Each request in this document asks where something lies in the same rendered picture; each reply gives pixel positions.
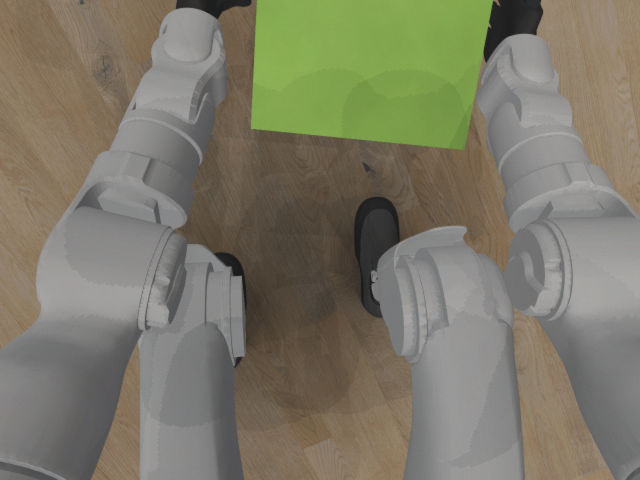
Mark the carton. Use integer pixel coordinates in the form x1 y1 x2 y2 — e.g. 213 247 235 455
251 0 493 150

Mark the robot right hand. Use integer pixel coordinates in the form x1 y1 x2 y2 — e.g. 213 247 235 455
484 0 543 63

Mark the left robot upper arm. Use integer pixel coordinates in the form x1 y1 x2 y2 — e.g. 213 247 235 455
0 206 187 480

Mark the right robot upper arm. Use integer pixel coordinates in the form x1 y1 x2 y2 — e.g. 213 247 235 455
503 216 640 480

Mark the right robot shin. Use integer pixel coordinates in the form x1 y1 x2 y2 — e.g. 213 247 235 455
371 226 514 330

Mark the robot right forearm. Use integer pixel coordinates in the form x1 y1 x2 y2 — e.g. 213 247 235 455
476 34 640 234

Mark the robot left forearm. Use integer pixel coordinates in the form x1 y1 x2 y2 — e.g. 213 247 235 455
36 8 228 305

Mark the robot left thigh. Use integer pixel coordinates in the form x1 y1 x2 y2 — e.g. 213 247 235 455
140 262 246 480

